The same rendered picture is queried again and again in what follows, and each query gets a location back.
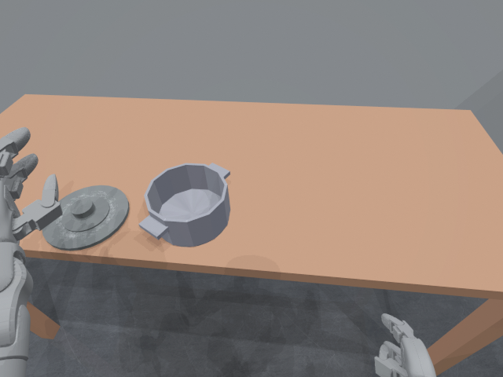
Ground right robot hand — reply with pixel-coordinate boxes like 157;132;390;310
374;313;436;377

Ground left robot hand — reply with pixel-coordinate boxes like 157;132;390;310
0;127;63;245

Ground pot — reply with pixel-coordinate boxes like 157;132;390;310
139;163;230;247

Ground knob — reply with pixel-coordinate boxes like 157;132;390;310
70;199;95;218

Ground table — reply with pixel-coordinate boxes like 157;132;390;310
0;94;503;376

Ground lid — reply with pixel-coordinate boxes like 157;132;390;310
42;185;130;251

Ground robot left forearm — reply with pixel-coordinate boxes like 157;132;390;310
0;242;33;377

